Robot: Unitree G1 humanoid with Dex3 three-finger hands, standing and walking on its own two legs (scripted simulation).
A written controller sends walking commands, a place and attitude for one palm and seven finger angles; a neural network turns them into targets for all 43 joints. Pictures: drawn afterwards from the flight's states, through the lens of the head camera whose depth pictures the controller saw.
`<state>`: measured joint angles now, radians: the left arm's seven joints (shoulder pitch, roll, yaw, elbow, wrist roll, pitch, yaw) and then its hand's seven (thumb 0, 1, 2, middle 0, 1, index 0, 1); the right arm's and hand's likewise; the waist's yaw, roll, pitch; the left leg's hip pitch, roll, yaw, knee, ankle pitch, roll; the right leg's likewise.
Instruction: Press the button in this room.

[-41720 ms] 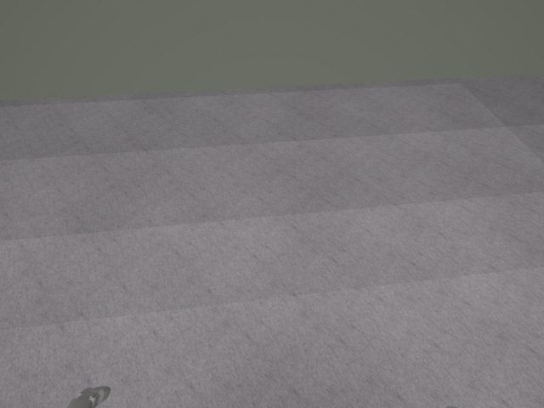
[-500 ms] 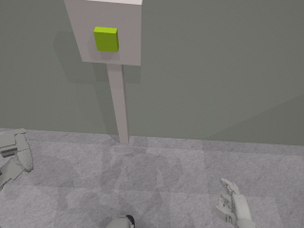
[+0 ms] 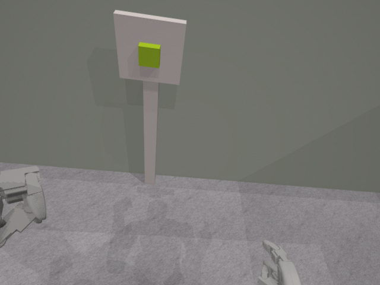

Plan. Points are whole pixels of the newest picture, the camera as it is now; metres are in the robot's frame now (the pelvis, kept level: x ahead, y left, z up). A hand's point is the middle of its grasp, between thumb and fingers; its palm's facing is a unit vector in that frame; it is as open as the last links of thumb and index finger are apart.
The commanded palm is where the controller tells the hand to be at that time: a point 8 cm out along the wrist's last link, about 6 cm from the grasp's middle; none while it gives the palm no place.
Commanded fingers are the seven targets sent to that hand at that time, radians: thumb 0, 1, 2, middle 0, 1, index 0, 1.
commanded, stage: stop stepping back and stand still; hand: left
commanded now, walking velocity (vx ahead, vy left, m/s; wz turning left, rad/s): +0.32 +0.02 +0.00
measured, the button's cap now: (149, 54) +0.77 +0.19 +0.09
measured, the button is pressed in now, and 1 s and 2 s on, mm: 0 0 0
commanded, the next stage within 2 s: let the arm hang, fingers relaxed in 0.66 s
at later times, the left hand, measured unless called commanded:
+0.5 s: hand out of the picture +0.11 +0.26 +0.17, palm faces +0.41 -0.81 -0.41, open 3.1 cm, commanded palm +0.04 +0.30 +0.17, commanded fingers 0.00 0.90 0.90 -1.30 -1.50 -1.30 -1.50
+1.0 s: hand out of the picture +0.02 +0.21 -0.16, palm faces +0.10 -0.97 -0.21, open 3.1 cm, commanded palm none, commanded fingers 0.00 0.90 0.90 -0.82 -0.98 -0.82 -0.98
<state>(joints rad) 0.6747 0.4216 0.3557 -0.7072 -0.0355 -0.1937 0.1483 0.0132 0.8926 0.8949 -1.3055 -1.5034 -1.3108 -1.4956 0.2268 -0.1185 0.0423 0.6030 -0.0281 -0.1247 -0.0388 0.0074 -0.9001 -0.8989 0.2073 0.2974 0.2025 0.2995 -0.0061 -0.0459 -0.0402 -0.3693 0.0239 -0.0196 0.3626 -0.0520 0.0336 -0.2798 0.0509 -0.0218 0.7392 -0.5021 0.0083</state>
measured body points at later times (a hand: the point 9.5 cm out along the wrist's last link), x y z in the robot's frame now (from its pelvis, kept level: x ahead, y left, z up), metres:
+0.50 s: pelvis -0.08 +0.01 -0.01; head -0.10 +0.04 +0.44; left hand +0.08 +0.30 +0.19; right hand +0.07 -0.22 -0.08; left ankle -0.06 +0.14 -0.75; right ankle -0.07 -0.09 -0.71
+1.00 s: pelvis -0.08 +0.02 -0.03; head -0.07 +0.03 +0.42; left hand +0.01 +0.26 -0.15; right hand +0.03 -0.21 -0.15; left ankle -0.07 +0.14 -0.75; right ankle -0.03 -0.07 -0.75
